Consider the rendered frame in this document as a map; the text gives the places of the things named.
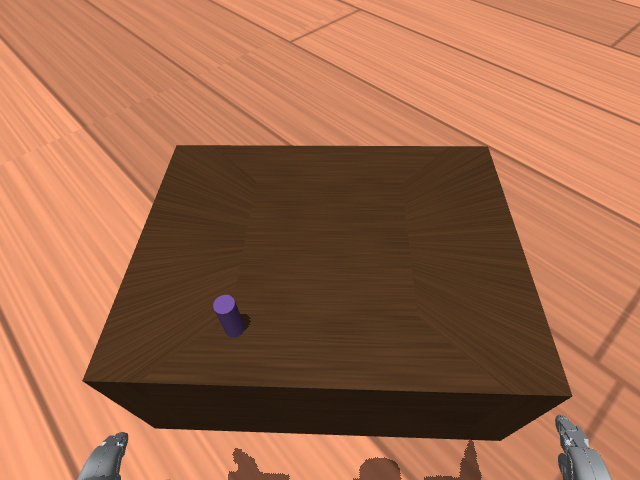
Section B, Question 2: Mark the can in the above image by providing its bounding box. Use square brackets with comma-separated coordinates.
[213, 295, 245, 338]

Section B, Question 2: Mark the left robot hand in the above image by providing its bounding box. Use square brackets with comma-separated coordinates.
[77, 432, 128, 480]

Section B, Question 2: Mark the right robot hand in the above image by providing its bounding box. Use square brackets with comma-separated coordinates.
[555, 415, 612, 480]

